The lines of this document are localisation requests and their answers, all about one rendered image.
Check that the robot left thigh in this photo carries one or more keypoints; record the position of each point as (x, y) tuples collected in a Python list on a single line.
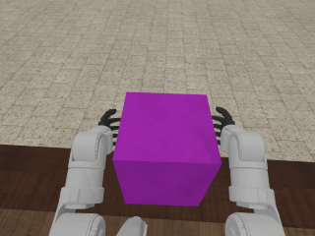
[(133, 227)]

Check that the robot right hand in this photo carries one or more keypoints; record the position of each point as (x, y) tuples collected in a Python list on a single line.
[(225, 120)]

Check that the robot right upper arm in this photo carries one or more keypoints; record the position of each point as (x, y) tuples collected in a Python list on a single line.
[(252, 224)]

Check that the robot left upper arm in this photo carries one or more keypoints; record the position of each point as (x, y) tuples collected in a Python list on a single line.
[(79, 224)]

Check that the left robot forearm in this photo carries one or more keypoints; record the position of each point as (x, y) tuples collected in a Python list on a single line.
[(83, 188)]

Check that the robot left hand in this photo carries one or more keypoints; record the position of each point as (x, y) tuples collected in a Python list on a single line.
[(104, 121)]

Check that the carton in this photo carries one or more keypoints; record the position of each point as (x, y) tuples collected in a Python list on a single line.
[(166, 151)]

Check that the right robot forearm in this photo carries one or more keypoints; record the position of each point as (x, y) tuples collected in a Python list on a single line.
[(249, 178)]

